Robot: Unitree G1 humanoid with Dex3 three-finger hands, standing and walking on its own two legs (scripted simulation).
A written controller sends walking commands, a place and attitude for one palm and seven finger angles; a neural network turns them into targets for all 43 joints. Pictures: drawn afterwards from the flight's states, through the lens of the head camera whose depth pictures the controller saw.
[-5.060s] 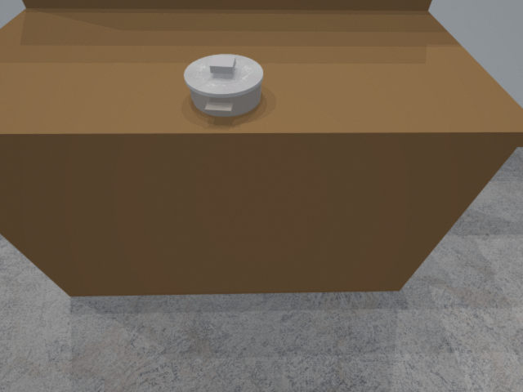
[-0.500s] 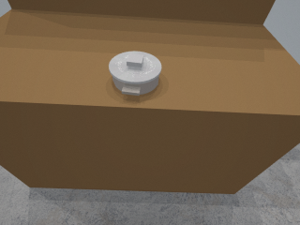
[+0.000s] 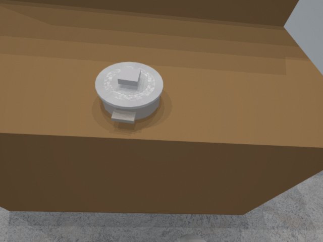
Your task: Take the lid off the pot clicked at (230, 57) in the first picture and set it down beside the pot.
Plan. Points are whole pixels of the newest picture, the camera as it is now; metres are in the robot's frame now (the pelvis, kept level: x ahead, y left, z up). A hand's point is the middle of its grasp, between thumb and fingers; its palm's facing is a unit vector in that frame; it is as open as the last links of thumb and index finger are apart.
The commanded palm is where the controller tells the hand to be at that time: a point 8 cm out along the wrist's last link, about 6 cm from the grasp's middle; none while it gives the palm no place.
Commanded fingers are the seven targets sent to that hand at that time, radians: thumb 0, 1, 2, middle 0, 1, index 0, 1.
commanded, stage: come to a stop and stand still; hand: left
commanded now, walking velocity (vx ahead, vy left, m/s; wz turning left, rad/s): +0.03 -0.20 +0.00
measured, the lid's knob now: (129, 76) +0.46 +0.11 +0.16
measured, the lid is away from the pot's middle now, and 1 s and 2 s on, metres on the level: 0.00 0.00 0.00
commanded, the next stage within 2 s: look again from close up in 1.68 s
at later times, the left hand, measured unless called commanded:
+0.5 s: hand out of the picture +0.14 +0.13 -0.18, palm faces +0.02 -0.97 -0.22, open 7.3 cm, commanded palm none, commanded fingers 0.00 0.90 0.90 -0.20 -0.30 -0.20 -0.30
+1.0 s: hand out of the picture -0.05 +0.20 -0.17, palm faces +0.02 -0.99 -0.15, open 7.4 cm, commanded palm none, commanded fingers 0.00 0.90 0.90 -0.20 -0.30 -0.20 -0.30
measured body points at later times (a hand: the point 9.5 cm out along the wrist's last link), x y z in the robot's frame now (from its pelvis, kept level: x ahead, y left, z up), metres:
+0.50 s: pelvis +0.02 -0.05 -0.02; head +0.07 -0.05 +0.43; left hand +0.14 +0.18 -0.16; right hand +0.11 -0.32 -0.15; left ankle +0.02 +0.07 -0.66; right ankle +0.16 -0.19 -0.73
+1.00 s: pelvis -0.04 +0.01 +0.01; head -0.02 +0.05 +0.46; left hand -0.05 +0.25 -0.16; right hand -0.07 -0.21 -0.12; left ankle +0.01 +0.07 -0.73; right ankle -0.09 -0.16 -0.64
